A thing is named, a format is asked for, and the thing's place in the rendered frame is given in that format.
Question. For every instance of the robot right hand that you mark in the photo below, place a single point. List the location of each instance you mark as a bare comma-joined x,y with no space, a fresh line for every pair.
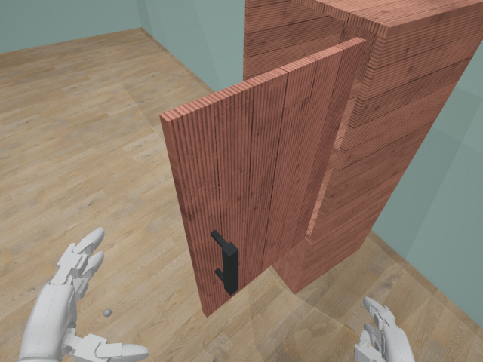
391,345

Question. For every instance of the robot left hand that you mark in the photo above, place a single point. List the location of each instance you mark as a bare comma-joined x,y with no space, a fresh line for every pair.
47,332

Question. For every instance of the cupboard door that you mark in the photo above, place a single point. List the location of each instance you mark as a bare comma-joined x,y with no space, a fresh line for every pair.
249,161

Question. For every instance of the handle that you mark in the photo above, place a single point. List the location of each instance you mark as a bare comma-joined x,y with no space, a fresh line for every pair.
230,264

